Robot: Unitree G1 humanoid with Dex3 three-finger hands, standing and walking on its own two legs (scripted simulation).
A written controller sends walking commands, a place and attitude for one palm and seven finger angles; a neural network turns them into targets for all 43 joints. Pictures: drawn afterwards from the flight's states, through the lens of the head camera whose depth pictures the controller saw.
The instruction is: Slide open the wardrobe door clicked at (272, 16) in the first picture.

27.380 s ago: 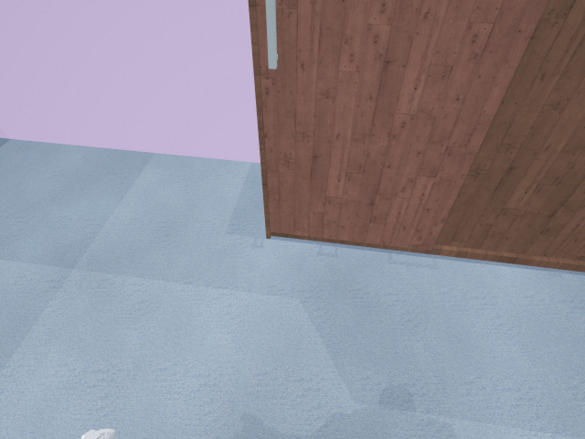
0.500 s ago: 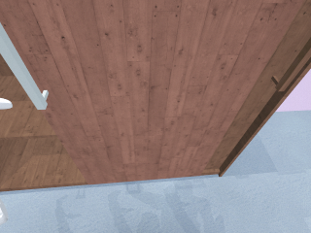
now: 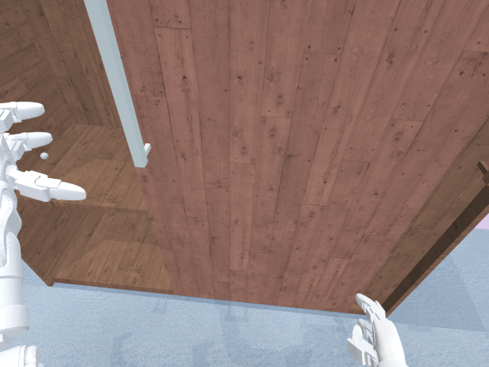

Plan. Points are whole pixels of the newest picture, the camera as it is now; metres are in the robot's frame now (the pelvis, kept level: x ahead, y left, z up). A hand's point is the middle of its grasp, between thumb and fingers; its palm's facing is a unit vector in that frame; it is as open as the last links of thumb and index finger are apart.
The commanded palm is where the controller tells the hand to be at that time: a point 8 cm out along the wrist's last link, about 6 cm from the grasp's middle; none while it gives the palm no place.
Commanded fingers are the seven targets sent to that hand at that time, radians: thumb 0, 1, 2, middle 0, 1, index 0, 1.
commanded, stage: draw the hand back to the body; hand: left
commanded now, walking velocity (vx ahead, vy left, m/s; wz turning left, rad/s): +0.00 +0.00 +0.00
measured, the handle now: (125, 85) +0.49 +0.31 +0.22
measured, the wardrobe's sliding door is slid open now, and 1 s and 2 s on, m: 0.54 0.54 0.54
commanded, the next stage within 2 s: step back with the hand held close in 1.56 s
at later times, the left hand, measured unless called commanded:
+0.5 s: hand (72, 193) +0.26 +0.29 +0.18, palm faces +0.18 -0.98 -0.04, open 14.6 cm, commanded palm +0.22 +0.33 +0.19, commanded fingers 0.00 -0.30 0.32 -0.24 -1.00 -0.24 -1.00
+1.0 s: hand (106, 212) +0.24 +0.23 +0.17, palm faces +0.45 -0.83 -0.34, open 10.6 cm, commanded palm +0.19 +0.27 +0.18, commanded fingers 0.00 0.61 0.76 -0.21 -0.47 -0.21 -0.47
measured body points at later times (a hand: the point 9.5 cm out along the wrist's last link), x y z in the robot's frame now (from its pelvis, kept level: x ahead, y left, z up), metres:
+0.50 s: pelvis -0.01 -0.02 +0.00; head -0.06 -0.02 +0.45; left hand +0.24 +0.34 +0.18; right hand +0.17 -0.27 -0.06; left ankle +0.09 +0.06 -0.74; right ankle -0.03 -0.10 -0.74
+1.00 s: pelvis +0.02 -0.03 +0.01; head -0.02 -0.05 +0.45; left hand +0.21 +0.27 +0.19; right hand +0.18 -0.27 -0.08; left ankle +0.09 +0.06 -0.74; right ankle -0.03 -0.10 -0.74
